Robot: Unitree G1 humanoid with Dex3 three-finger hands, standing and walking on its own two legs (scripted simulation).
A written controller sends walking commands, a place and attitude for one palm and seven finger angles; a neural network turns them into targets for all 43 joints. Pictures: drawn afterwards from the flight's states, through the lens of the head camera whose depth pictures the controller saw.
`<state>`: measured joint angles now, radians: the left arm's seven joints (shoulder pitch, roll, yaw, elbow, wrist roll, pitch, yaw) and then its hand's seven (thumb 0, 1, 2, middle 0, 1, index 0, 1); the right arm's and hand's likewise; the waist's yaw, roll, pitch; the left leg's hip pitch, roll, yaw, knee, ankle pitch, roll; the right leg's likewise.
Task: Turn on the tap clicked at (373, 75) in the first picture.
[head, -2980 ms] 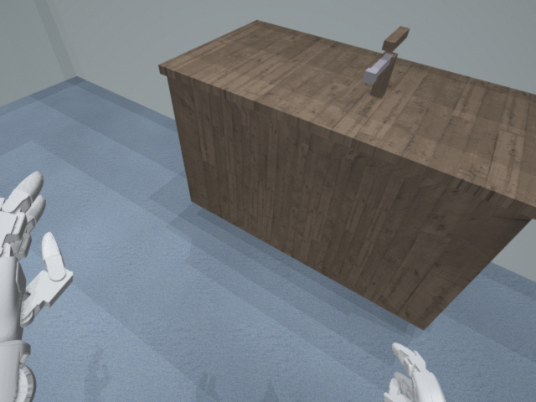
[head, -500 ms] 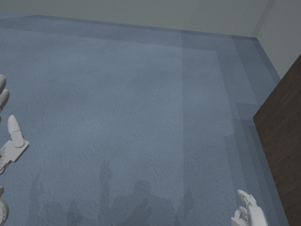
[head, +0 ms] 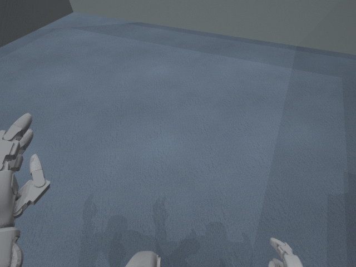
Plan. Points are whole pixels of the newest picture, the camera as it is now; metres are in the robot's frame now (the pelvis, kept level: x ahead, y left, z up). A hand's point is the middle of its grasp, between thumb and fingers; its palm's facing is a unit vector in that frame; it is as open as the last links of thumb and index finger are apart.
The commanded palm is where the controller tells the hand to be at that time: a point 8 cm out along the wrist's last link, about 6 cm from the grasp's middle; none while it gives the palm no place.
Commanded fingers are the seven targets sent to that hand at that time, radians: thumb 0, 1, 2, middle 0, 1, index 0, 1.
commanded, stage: walk around to get in front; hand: left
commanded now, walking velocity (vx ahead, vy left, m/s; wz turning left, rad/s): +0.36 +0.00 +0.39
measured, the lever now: out of the picture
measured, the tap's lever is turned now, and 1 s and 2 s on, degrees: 0 0 0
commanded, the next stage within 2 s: turn to face it in 1.80 s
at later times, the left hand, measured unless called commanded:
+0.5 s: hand (43, 144) +0.28 +0.26 +0.19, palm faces +0.51 -0.72 -0.47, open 7.4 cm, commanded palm +0.22 +0.30 +0.18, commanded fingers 0.00 0.90 0.90 -0.20 -0.30 -0.20 -0.30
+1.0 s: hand (51, 102) +0.41 +0.31 +0.17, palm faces +0.63 -0.69 -0.37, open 7.4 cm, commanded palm +0.33 +0.33 +0.18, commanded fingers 0.00 0.90 0.90 -0.20 -0.30 -0.20 -0.30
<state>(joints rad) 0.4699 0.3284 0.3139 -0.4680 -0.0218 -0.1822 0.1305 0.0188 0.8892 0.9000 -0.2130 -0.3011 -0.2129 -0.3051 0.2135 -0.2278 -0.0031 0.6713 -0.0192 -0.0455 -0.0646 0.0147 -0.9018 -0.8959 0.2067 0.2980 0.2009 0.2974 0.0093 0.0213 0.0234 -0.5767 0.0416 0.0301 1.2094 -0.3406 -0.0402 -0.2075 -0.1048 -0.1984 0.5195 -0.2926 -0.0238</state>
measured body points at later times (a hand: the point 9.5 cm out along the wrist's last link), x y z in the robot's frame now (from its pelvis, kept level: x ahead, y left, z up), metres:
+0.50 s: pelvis +0.10 +0.00 -0.01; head +0.13 -0.01 +0.44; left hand +0.24 +0.29 +0.22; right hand +0.29 -0.15 -0.11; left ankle +0.08 +0.15 -0.74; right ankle +0.17 -0.10 -0.73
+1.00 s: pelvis +0.25 +0.02 -0.02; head +0.27 +0.04 +0.43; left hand +0.37 +0.35 +0.19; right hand +0.48 -0.18 -0.09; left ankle +0.27 +0.14 -0.74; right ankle +0.19 -0.10 -0.68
